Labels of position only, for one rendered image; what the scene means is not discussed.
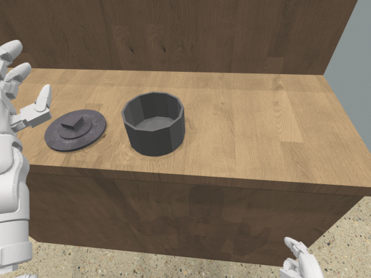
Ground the pot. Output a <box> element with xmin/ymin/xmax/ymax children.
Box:
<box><xmin>121</xmin><ymin>92</ymin><xmax>186</xmax><ymax>156</ymax></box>

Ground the table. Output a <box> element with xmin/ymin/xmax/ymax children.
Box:
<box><xmin>0</xmin><ymin>0</ymin><xmax>371</xmax><ymax>267</ymax></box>

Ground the robot left hand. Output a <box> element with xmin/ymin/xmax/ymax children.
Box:
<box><xmin>0</xmin><ymin>40</ymin><xmax>52</xmax><ymax>137</ymax></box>

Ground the left robot forearm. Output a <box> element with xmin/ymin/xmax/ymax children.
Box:
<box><xmin>0</xmin><ymin>134</ymin><xmax>32</xmax><ymax>275</ymax></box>

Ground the knob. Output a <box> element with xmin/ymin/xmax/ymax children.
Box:
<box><xmin>61</xmin><ymin>114</ymin><xmax>84</xmax><ymax>130</ymax></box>

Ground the lid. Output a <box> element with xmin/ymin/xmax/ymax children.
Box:
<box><xmin>44</xmin><ymin>109</ymin><xmax>106</xmax><ymax>152</ymax></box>

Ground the robot right hand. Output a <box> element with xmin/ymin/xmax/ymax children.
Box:
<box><xmin>279</xmin><ymin>237</ymin><xmax>324</xmax><ymax>278</ymax></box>

